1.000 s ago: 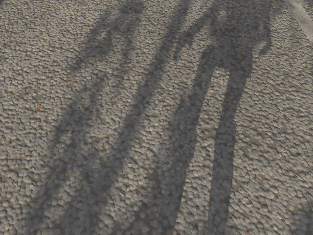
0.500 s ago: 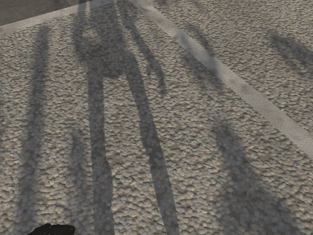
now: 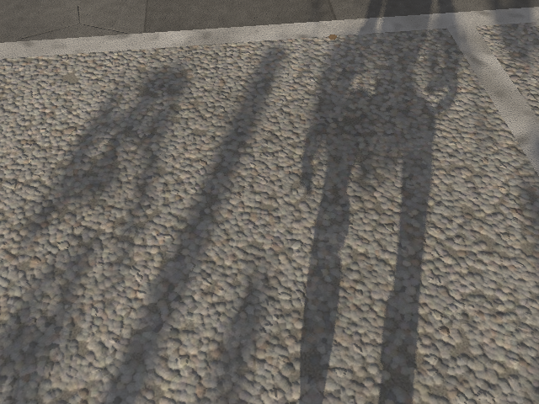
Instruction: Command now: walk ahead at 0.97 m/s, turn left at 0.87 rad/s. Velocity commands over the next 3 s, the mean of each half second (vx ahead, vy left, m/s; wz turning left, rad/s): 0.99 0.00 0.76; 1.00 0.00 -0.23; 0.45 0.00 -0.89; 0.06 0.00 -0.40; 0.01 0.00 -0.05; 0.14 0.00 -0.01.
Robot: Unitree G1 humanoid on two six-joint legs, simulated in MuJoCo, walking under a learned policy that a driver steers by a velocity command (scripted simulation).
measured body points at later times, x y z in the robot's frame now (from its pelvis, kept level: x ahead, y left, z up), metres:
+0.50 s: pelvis +0.46 +0.01 +0.02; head +0.49 +0.02 +0.47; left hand +0.53 +0.31 -0.08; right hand +0.60 -0.27 -0.10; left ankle +0.21 +0.02 -0.59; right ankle +0.59 -0.07 -0.70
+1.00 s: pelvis +0.89 +0.20 +0.04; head +0.91 +0.22 +0.48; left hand +0.84 +0.48 -0.10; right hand +1.08 -0.02 -0.07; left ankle +0.87 +0.31 -0.70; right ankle +0.81 +0.05 -0.59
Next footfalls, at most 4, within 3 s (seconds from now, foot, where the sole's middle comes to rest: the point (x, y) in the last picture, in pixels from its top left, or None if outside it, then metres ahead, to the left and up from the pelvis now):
0.42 right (307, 344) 0.63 -0.06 -0.74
0.86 left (170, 253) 0.91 0.32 -0.74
1.26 right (212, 152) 1.32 0.23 -0.74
1.70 left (173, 121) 1.48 0.38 -0.74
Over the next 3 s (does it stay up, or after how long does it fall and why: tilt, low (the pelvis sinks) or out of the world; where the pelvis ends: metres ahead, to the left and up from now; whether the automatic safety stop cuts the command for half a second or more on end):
stays up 1.40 0.29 0.04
